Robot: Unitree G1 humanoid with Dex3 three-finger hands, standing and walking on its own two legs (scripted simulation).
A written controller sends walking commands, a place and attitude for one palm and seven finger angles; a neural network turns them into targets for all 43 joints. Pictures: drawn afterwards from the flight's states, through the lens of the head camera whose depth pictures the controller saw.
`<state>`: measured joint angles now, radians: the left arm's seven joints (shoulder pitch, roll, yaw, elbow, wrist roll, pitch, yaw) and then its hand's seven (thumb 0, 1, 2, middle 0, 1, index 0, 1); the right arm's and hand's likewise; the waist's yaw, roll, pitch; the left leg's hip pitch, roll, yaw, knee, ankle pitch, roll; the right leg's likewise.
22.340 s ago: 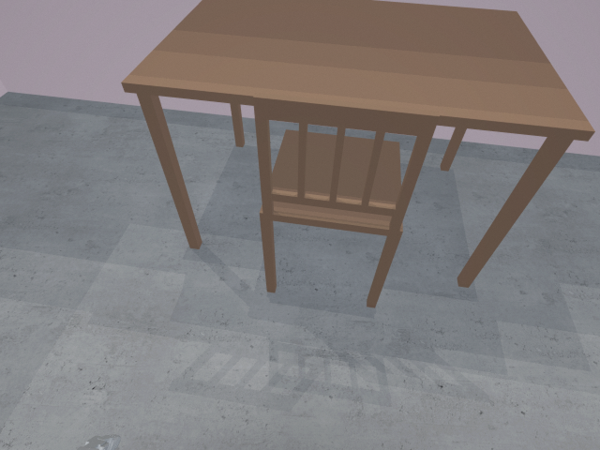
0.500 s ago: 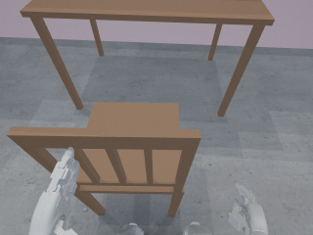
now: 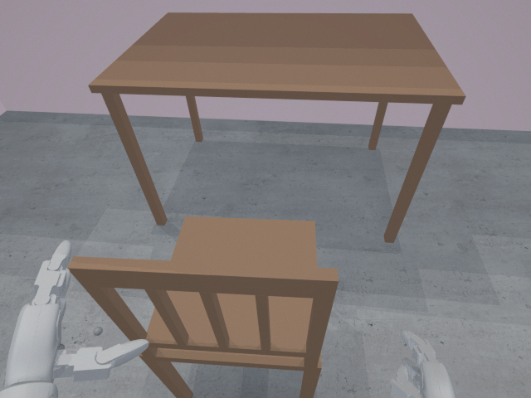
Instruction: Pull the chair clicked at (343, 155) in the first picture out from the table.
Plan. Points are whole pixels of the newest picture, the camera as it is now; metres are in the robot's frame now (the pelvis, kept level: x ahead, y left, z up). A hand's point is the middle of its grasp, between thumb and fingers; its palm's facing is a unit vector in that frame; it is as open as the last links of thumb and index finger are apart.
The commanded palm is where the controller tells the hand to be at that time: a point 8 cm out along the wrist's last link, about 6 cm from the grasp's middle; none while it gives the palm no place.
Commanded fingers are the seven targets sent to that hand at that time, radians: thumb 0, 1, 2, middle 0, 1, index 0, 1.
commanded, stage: draw the hand back to the body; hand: left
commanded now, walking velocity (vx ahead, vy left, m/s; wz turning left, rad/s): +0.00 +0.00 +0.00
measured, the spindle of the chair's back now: (216, 318) +0.28 +0.13 -0.10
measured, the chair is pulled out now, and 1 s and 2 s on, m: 0.58 0.58 0.58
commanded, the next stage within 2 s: step back with the hand held close in 0.74 s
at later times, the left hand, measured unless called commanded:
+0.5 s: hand (63, 261) +0.22 +0.25 +0.18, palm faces +0.46 -0.76 -0.45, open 8.0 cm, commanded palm +0.16 +0.29 +0.20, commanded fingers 0.00 0.90 0.90 -0.20 -0.30 -0.20 -0.30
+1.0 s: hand (53, 267) +0.21 +0.26 +0.18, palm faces +0.43 -0.78 -0.46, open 7.4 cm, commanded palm +0.15 +0.29 +0.20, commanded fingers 0.00 0.90 0.90 -0.20 -0.30 -0.20 -0.30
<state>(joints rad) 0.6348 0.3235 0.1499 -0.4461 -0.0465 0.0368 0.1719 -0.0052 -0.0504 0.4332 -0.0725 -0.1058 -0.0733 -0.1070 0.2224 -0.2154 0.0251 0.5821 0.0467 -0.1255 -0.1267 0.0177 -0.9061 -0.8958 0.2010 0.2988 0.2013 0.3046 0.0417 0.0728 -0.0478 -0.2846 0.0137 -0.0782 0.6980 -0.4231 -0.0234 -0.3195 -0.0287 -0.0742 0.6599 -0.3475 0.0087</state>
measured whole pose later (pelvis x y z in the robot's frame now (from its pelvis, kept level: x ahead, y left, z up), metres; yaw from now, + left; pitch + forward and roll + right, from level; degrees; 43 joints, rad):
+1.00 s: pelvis +0.00 +0.00 +0.02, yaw -3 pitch -2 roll -1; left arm 0.48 0.35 0.38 -0.42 -0.06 -0.07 0.14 0.02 0.89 0.89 -0.21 -0.30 -0.21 -0.31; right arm 0.15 -0.23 -0.01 0.63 0.03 -0.07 -0.08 0.02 -0.91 -0.90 0.20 0.30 0.20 0.30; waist 0.03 0.09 0.03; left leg -0.13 0.03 -0.03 0.48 -0.31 -0.02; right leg -0.19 -0.01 -0.03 0.45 -0.23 0.01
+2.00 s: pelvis -0.10 +0.02 +0.00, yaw -1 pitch +1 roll -2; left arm 0.54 0.42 0.45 -0.58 0.00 -0.16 0.19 0.02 0.89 0.89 -0.21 -0.31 -0.21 -0.31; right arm 0.20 -0.21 -0.02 0.61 0.01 -0.10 -0.08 0.02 -0.90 -0.90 0.20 0.30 0.20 0.30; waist 0.00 0.00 0.04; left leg -0.45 0.04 -0.02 0.67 -0.23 0.00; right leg -0.45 -0.02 -0.03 0.56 -0.14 0.02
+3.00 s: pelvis -0.20 +0.01 +0.02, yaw -5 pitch +2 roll -3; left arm 0.59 0.44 0.43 -0.63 -0.05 -0.22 0.15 0.02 0.89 0.89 -0.21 -0.30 -0.21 -0.31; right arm 0.17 -0.15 -0.01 0.64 -0.01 -0.16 -0.04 0.02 -0.90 -0.90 0.20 0.30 0.20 0.30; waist 0.00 -0.02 0.03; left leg -0.41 0.10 0.02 0.51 -0.14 -0.02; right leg -0.31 0.01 -0.02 0.66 -0.43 0.01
